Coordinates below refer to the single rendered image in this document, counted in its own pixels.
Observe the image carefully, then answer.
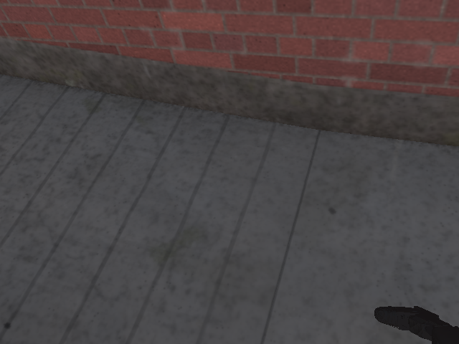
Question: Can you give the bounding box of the right robot hand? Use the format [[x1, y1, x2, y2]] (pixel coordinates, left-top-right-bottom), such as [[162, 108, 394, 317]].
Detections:
[[374, 306, 459, 344]]

